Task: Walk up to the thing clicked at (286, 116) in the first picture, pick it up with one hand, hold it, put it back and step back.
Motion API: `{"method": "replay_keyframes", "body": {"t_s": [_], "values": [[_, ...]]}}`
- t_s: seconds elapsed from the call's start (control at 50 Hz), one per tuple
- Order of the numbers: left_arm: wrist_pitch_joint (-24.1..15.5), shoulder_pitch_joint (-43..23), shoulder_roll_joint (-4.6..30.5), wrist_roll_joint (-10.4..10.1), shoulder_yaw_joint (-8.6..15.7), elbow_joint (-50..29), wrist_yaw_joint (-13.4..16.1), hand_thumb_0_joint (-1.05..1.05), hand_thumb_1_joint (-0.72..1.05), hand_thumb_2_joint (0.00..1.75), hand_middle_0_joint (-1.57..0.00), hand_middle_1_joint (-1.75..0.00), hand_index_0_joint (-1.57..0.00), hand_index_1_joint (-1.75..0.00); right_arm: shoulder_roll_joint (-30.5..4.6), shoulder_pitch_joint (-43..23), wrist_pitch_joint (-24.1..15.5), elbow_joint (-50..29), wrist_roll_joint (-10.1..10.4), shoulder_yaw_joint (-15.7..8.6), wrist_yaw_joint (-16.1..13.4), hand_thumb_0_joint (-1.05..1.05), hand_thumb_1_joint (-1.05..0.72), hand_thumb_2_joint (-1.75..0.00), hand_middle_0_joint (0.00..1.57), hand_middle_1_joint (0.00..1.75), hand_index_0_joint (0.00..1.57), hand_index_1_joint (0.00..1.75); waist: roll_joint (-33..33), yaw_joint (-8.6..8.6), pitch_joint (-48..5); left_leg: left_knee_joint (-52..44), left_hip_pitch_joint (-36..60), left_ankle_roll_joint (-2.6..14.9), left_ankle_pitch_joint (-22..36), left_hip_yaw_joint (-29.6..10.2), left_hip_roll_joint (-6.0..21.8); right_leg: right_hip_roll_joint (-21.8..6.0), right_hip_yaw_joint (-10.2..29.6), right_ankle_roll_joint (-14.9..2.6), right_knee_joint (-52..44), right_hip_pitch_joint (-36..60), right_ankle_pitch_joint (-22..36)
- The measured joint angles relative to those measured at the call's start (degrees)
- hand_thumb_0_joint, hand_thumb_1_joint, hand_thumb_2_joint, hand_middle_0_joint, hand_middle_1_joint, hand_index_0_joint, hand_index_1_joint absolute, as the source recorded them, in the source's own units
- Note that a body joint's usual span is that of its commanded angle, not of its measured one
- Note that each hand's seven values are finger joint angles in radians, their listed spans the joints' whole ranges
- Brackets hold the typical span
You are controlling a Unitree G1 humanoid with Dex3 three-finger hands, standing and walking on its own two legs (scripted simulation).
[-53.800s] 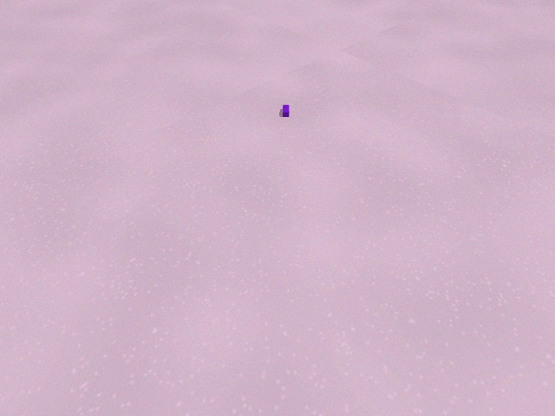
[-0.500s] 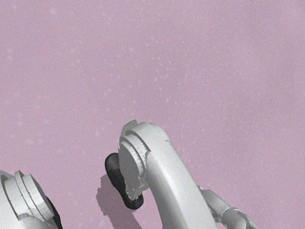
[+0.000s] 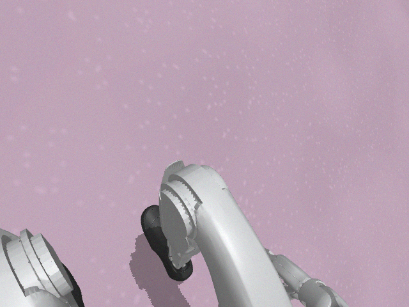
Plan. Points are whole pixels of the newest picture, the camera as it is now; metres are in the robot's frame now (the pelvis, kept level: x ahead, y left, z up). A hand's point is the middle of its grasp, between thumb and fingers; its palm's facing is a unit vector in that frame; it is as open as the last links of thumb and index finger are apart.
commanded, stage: close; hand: left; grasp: from above
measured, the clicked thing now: out of the picture +0.47 +0.41 -0.29
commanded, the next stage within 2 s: settle in 0.38 s
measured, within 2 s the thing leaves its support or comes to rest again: leaves its support in 0.72 s
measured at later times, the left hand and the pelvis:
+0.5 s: hand out of the picture +0.45 +0.40 -0.24, palm faces -0.44 -0.15 -0.89, open 7.1 cm; pelvis +0.00 +0.00 +0.00, yaw +0 degrees
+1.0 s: hand out of the picture +0.45 +0.42 -0.18, palm faces -0.41 -0.12 -0.90, open 6.9 cm; pelvis +0.00 +0.00 +0.01, yaw +1 degrees
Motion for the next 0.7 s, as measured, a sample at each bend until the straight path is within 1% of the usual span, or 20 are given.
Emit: {"method": "replay_keyframes", "body": {"t_s": [0.16,0.28,0.54,0.7], "values": [[-0.17,0.15,0.18,-0.15,0.3,-0.17,0.09,0.0,0.43,0.2,-0.75,-0.4,-0.8,-0.36,0.09,-0.26,0.43,0.02,-0.19,0.22,-0.13,0.0,-0.91,-0.9,0.2,0.3,0.2,0.29,0.0,0.04,0.06,0.06,0.14,-0.16,-0.19,-0.22,-0.02,0.01,-0.16,-0.06,0.0,0.09,-0.1],[-0.4,0.03,-0.01,-0.02,0.43,-0.75,-0.2,0.0,0.49,0.15,-0.8,-0.35,-0.86,-0.31,0.07,-0.16,0.59,-0.32,-0.39,-0.11,-0.05,0.0,-0.91,-0.9,0.2,0.3,0.2,0.29,0.08,0.35,0.03,-0.04,0.15,-0.17,-0.18,-0.16,-0.04,-0.04,-0.13,-0.11,-0.04,0.08,-0.12],[-0.34,-0.18,-0.25,0.25,-0.18,-0.82,-0.45,0.0,0.51,0.05,-0.88,-0.25,-0.93,-0.2,-0.08,-0.26,0.79,-0.5,-0.38,-0.38,-0.1,0.0,-0.91,-0.9,0.2,0.3,0.2,0.29,-0.13,0.43,-0.07,-0.22,0.39,-0.11,0.01,-0.05,-0.02,-0.04,-0.05,-0.08,-0.18,0.3,0.06],[0.53,-0.07,-1.15,0.68,0.26,-2.01,-1.49,0.0,0.5,0.01,-0.92,-0.21,-0.97,-0.17,0.08,0.47,0.92,-0.42,-0.17,-0.9,0.09,0.0,-0.92,-0.9,0.2,0.3,0.2,0.29,-0.03,0.65,-1.04,-0.54,0.37,-0.19,0.19,0.06,-0.19,-0.23,-0.01,-0.19,-0.38,0.35,0.05]]}}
